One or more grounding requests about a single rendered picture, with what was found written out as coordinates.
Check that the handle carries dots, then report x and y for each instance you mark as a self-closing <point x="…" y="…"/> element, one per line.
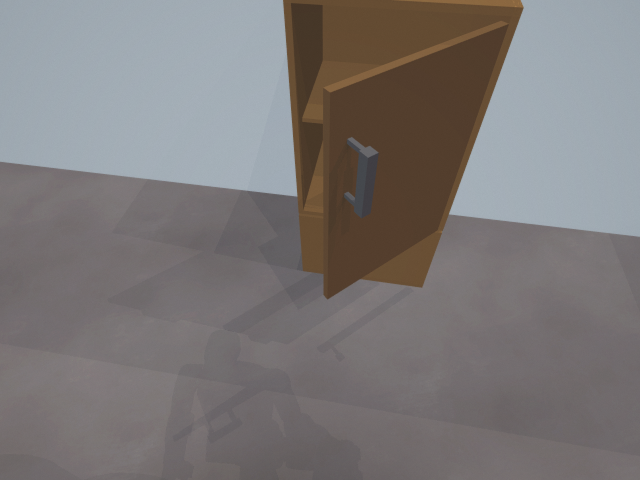
<point x="366" y="173"/>

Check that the cupboard door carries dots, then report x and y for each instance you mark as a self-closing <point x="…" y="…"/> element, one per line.
<point x="418" y="112"/>

